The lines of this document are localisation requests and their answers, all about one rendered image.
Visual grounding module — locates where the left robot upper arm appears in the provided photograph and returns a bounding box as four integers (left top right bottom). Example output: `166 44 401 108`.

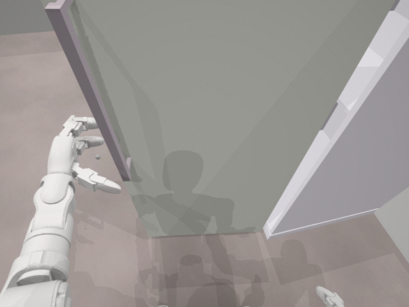
0 280 72 307

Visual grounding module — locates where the robot left hand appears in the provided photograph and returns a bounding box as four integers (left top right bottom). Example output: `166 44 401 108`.
47 115 121 194

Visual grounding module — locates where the robot right hand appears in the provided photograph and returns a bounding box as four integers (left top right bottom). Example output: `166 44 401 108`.
316 286 344 307

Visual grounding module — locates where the left robot forearm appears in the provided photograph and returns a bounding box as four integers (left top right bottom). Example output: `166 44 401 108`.
0 173 76 298

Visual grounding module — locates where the fridge door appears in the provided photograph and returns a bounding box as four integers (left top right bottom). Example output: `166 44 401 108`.
41 0 395 237

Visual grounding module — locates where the handle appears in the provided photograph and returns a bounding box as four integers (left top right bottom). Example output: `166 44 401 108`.
45 0 132 181

